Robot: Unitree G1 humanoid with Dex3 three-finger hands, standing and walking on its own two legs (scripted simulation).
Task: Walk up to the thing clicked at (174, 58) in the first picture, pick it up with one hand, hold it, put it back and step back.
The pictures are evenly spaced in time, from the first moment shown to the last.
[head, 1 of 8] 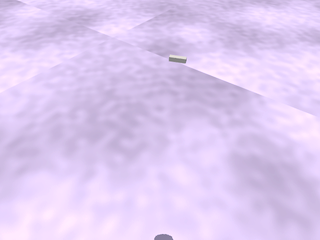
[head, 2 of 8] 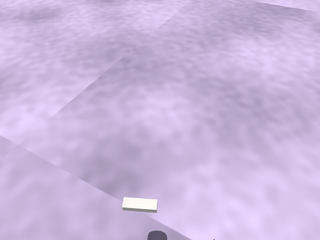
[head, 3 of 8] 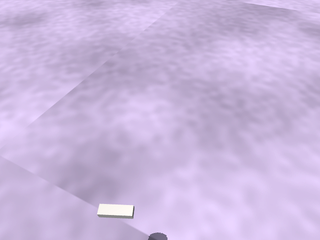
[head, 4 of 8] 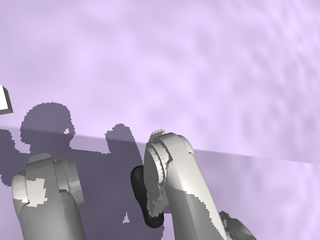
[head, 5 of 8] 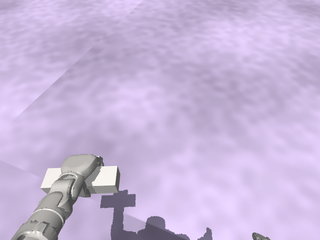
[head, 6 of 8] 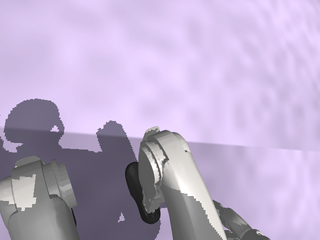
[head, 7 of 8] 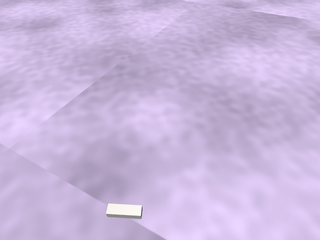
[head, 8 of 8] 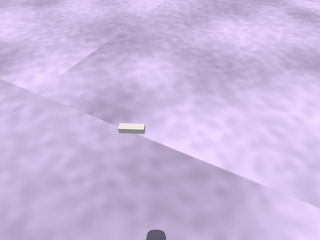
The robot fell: no
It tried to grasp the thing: yes
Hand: left
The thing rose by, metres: 0.68
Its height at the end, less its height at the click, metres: +0.00
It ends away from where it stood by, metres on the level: 0.02
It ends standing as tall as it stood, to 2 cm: yes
